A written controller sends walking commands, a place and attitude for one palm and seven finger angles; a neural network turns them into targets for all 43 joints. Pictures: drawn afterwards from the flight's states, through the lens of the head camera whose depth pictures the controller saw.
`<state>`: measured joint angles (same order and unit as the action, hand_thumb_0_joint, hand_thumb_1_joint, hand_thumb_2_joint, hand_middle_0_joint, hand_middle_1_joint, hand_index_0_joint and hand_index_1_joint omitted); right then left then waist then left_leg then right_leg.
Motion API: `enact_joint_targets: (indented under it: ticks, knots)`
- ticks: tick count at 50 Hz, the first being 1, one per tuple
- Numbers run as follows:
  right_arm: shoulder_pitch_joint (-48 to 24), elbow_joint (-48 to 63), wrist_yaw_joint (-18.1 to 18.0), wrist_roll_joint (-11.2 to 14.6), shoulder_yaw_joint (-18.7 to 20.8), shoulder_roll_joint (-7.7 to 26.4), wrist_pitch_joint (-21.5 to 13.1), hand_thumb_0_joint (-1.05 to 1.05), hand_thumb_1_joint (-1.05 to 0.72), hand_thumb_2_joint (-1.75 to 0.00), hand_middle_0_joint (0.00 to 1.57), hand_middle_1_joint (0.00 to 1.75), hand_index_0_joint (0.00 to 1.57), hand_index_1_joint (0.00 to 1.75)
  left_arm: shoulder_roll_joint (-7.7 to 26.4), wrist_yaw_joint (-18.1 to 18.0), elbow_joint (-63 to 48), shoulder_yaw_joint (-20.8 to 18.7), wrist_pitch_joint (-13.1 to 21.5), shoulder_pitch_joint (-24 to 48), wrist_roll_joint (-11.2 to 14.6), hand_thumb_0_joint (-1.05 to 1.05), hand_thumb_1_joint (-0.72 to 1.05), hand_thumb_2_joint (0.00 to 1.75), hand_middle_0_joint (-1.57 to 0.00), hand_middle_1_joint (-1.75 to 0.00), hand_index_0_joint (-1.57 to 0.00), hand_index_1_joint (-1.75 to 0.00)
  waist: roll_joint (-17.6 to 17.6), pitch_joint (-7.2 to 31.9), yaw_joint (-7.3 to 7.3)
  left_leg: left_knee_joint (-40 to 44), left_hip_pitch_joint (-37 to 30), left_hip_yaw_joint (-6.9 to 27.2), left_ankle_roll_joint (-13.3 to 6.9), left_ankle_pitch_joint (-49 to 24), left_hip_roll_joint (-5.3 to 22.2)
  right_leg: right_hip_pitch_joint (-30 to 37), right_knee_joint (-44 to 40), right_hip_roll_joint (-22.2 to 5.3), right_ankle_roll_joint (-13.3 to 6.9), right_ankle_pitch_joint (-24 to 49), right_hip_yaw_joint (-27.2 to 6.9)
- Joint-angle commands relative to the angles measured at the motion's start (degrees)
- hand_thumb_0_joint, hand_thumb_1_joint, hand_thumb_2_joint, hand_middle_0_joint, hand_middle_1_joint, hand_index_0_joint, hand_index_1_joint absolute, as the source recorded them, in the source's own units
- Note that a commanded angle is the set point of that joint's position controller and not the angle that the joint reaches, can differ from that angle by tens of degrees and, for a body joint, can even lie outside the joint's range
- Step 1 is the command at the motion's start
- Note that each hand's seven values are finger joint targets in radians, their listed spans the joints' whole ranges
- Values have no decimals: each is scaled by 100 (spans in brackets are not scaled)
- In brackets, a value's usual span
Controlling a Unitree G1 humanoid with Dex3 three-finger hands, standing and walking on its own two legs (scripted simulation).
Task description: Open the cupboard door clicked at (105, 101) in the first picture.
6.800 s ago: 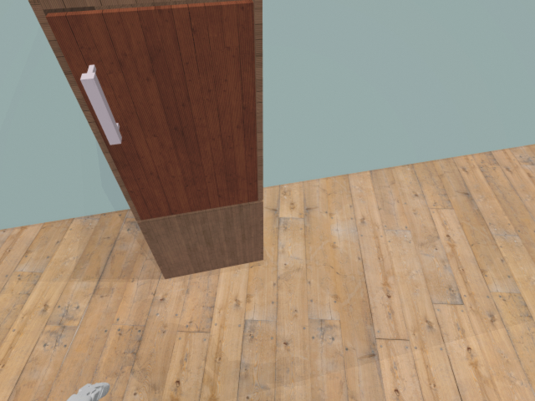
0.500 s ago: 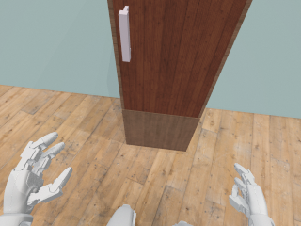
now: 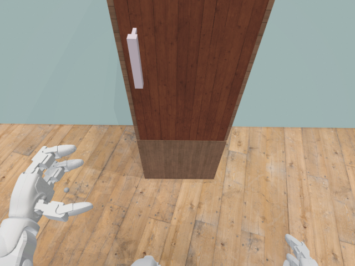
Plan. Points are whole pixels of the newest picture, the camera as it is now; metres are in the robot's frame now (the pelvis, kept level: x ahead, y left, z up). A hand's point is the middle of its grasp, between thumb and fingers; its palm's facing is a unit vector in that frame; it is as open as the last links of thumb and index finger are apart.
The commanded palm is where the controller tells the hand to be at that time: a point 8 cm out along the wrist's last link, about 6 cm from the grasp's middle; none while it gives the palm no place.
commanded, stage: raise the hand with hooked fingers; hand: left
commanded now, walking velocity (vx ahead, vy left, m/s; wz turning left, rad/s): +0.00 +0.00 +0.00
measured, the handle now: (136, 59) +0.62 +0.16 +0.12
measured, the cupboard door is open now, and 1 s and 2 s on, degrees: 0 0 0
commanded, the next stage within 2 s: move the hooked fingers beside the handle in 1.04 s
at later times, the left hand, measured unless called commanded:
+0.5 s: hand (29, 145) +0.30 +0.30 +0.14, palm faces +0.11 -0.99 -0.05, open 13.9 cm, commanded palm +0.27 +0.34 +0.14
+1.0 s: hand (49, 142) +0.31 +0.26 +0.15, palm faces +0.10 -0.99 -0.02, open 13.9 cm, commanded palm +0.27 +0.31 +0.15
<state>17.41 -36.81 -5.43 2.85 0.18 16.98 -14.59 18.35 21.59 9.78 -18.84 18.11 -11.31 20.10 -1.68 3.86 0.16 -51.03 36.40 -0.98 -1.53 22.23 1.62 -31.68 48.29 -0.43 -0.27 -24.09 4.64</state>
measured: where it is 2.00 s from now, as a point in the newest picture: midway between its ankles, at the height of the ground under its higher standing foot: outside the picture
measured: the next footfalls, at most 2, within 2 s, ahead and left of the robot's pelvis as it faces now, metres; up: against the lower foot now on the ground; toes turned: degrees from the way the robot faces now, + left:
none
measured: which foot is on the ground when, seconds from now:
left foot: down 0.00-1.00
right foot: down 0.00-1.00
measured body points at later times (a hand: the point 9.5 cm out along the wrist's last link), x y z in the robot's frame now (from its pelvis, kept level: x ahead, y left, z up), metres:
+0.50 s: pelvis +0.01 +0.02 +0.02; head +0.03 +0.03 +0.47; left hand +0.29 +0.35 +0.15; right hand +0.19 -0.20 -0.05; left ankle +0.04 +0.10 -0.70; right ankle +0.00 -0.12 -0.70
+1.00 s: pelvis +0.01 -0.01 +0.03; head +0.02 -0.02 +0.48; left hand +0.29 +0.32 +0.15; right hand +0.17 -0.26 -0.05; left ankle +0.04 +0.10 -0.70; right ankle +0.00 -0.12 -0.70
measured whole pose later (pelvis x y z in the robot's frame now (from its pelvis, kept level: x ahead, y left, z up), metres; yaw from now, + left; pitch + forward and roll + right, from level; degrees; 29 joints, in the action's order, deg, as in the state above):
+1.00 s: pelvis +0.01 -0.01 +0.03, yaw +0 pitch +2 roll -1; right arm 15.6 -34.7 -5.7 3.4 -2.9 15.6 -11.2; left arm 23.5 23.9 19.7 -25.0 5.2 5.5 19.1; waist -2.3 2.5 -1.0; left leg -38.1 23.0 -1.1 -0.5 17.5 1.7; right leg -18.7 35.7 0.3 -1.1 -19.5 4.5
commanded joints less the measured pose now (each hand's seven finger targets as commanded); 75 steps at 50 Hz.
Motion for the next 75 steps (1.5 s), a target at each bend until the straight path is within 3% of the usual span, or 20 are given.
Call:
enact_joint_targets:
  ticks: [1, 6, 9, 11, 14, 21, 25, 27, 30, 35, 36, 41, 47, 52, 57, 62, 67, 69, 72, 75]
  knots:
    - [-525, 1056, -66, -9, 140, 592, -421, 0, -90, -90, 20, 30, 20, 30, 1590, -181, -1517, -926, 280, 1116, 152, 0, -36, 36, -29, -111, -29, -111, -446, 1272, -175, 1227, -1453, 398, 10, -986, -89, 438, -882, 184, -115, 796, -86]
    - [-602, 1129, 9, 31, 72, 590, -312, 0, -90, -90, 20, 30, 20, 30, 1297, -236, -1156, -656, -221, 1286, 89, 0, -48, 31, -30, -118, -30, -118, -663, 829, -157, 1497, -1632, 476, 109, -1200, -37, 455, -973, 224, -145, 1066, 49]
    - [-550, 1156, 2, 56, 68, 619, -230, 0, -90, -90, 20, 30, 20, 30, 1254, -117, -934, -499, -630, 1485, 6, 0, -50, 30, -30, -120, -30, -120, -371, 777, -102, 1592, -1726, 521, 124, -1310, 0, 489, -1083, 236, -115, 1190, 81]
    - [-548, 1210, -11, 62, 45, 641, -183, 0, -90, -90, 20, 30, 20, 30, 1351, 2, -906, -500, -843, 1817, -5, 0, -50, 30, -30, -120, -30, -120, -430, 796, -99, 1622, -1834, 517, 130, -1436, -21, 571, -1149, 247, -129, 1301, 59]
    - [-586, 1195, -58, 48, 16, 640, -128, 0, -90, -90, 20, 30, 20, 30, 1594, 14, -986, -691, -899, 2387, -29, 0, -50, 30, -30, -120, -30, -120, -215, 892, -61, 1699, -1993, 566, 121, -1345, -7, 617, -1258, 254, -124, 1229, 57]
    - [-637, 1129, -99, 2, -81, 580, -119, 0, -90, -90, 20, 30, 20, 30, 1997, 38, -1042, -949, -773, 3105, -89, 0, -50, 30, -30, -120, -30, -120, -744, 1227, -106, 1868, -2579, 649, 205, -1655, 4, 845, -1437, 262, -185, 1333, 9]
    - [-656, 1081, -143, 61, -95, 623, -78, 0, -90, -90, 20, 30, 20, 30, 2003, 267, -365, -964, -1081, 3127, 11, 0, -50, 30, -30, -120, -30, -120, -411, 974, -126, 1943, -2374, 574, 140, -1513, -43, 1015, -1614, 267, -184, 1404, 8]
    - [-684, 1082, -160, 83, -87, 621, -65, 0, -90, -90, 20, 30, 20, 30, 2120, 351, -262, -1018, -1234, 3328, 22, 0, -50, 30, -30, -120, -30, -120, -590, 979, -126, 1983, -2427, 555, 143, -1551, -56, 1030, -1669, 221, -179, 1458, -2]
    - [-614, 1155, -127, 83, -75, 641, -39, 0, -90, -90, 20, 30, 20, 30, 1892, 453, 126, -877, -1422, 2949, 59, 0, -50, 30, -30, -120, -30, -120, -156, 888, -180, 1959, -2268, 508, 95, -1647, -93, 1115, -1715, 253, -181, 1599, 9]
    - [-590, 1217, -33, 24, -31, 642, -8, 0, -90, -90, 20, 30, 20, 30, 2178, 324, -410, -1122, -1164, 3017, 57, 0, -50, 30, -30, -120, -30, -120, -188, 1102, -242, 1898, -2317, 391, 65, -1834, -118, 1280, -1688, 250, -181, 1800, -58]
    - [-614, 1226, -22, 35, -25, 628, -5, 0, -90, -90, 20, 30, 20, 30, 2213, 270, -524, -1168, -1089, 3102, 38, 0, -50, 30, -30, -120, -30, -120, -390, 1137, -225, 1904, -2360, 362, 66, -1842, -120, 1254, -1685, 245, -178, 1807, -76]
    - [-619, 1157, -44, 27, -17, 596, 0, 0, -90, -90, 20, 30, 20, 30, 2231, 92, -566, -1246, -831, 3237, -10, 0, -50, 30, -30, -120, -30, -120, -516, 1005, -166, 1914, -2315, 268, 24, -1516, -141, 1220, -1762, 232, -154, 1586, -167]
    - [-626, 1105, -106, 75, -7, 593, 9, 0, -90, -90, 20, 30, 20, 30, 2038, 263, -226, -1022, -941, 3189, 23, 0, -50, 30, -30, -120, -30, -120, -389, 950, -98, 1818, -2206, 150, -31, -1386, -178, 1258, -1841, 167, -92, 1669, -286]
    - [-649, 1097, -121, 81, -3, 599, 11, 0, -90, -90, 20, 30, 20, 30, 2073, 347, 13, -1104, -971, 3092, 109, 0, -50, 30, -30, -120, -30, -120, 97, 899, -112, 1709, -2021, 104, -56, -1452, -192, 1336, -1844, 126, -25, 1868, -401]
    - [-696, 1096, -97, 86, -16, 556, 12, 0, -90, -90, 20, 30, 20, 30, 2056, 270, -42, -1083, -874, 3218, 103, 0, -50, 30, -30, -120, -30, -120, -17, 868, -117, 1674, -1962, 79, -47, -1387, -197, 1332, -1845, 84, -1, 1794, -491]
    - [-622, 927, -164, 98, -41, 590, 68, 0, -90, -90, 20, 30, 20, 30, 2165, 209, 467, -858, -819, 4558, -69, 0, -50, 30, -30, -120, -30, -120, -13, 650, 143, 1618, -1766, 108, -51, -956, -185, 1019, -1935, 55, 27, 1182, -637]
    - [-516, 879, -166, 94, -21, 609, 109, 0, -90, -90, 20, 30, 20, 30, 2401, 249, 878, -962, -669, 4775, -152, 0, -50, 30, -30, -120, -30, -120, -103, 1228, 70, 1515, -1805, 91, -61, -1173, -194, 1308, -1796, 27, 23, 1496, -696]
    - [-457, 835, -157, 97, -20, 622, 150, 0, -90, -90, 20, 30, 20, 30, 2451, 275, 1175, -976, -646, 4844, -194, 0, -50, 30, -30, -120, -30, -120, -252, 1230, 64, 1516, -1787, 93, -49, -1217, -187, 1236, -1734, 46, -4, 1579, -611]
    - [-389, 852, -129, 108, -11, 645, 207, 0, -90, -90, 20, 30, 20, 30, 2278, 306, 1555, -770, -695, 5041, -198, 0, -50, 30, -30, -120, -30, -120, -136, 1139, 92, 1522, -1725, 107, -57, -1205, -180, 1096, -1693, 77, -13, 1619, -546]
    - [-262, 864, -99, 86, 3, 711, 281, 0, -90, -90, 20, 30, 20, 30, 2430, 258, 1790, -854, -690, 5284, -223, 0, -50, 30, -30, -120, -30, -120, -42, 1199, 79, 1522, -1704, 154, -56, -1269, -177, 1040, -1606, 129, -47, 1650, -455]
